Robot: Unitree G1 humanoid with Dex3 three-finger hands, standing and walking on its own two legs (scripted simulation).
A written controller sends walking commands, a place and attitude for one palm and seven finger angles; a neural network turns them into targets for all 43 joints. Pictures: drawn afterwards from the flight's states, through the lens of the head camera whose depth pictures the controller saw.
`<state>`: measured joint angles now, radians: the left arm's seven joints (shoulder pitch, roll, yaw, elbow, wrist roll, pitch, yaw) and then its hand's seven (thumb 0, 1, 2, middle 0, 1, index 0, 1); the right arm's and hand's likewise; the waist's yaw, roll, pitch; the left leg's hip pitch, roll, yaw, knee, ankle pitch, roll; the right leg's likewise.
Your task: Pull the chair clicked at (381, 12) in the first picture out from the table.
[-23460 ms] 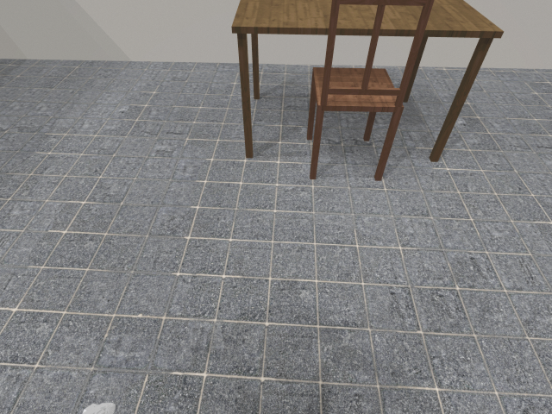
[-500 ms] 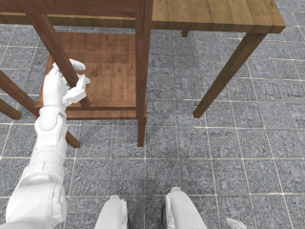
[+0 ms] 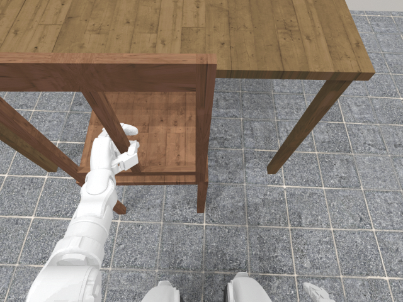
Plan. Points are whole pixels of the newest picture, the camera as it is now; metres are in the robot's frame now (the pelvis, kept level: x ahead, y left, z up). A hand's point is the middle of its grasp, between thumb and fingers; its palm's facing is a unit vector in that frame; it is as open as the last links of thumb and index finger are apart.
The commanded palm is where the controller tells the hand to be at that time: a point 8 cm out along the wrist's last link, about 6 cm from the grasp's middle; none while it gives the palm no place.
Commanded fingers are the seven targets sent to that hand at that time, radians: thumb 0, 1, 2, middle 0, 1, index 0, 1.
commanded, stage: step backward, pulling the chair out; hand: left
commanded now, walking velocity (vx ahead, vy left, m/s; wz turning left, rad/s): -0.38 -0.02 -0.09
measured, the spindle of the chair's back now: (120, 139) +0.44 +0.16 -0.02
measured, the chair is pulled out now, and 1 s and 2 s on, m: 0.02 0.17 0.34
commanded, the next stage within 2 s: none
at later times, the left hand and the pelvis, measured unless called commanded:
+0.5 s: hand (144, 170) +0.38 +0.11 -0.03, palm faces -0.03 -0.99 -0.14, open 5.3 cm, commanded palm +0.36 +0.16 -0.03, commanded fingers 0.00 0.90 0.90 -0.50 -1.45 -0.50 -1.45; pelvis -0.02 +0.00 +0.03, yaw -4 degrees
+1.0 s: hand (150, 221) +0.27 +0.09 -0.03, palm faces -0.03 -0.99 -0.15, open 5.4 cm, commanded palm +0.29 +0.14 -0.02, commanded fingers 0.00 0.90 0.90 -0.50 -1.45 -0.50 -1.45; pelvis -0.09 -0.01 +0.03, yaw -4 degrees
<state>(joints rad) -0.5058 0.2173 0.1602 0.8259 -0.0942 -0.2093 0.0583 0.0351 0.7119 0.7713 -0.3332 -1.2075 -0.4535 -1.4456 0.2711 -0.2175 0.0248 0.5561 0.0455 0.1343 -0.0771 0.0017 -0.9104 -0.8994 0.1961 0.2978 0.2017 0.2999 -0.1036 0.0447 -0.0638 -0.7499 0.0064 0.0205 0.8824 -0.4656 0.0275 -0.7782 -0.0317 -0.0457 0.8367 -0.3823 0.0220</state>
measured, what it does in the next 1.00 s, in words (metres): shifts its weight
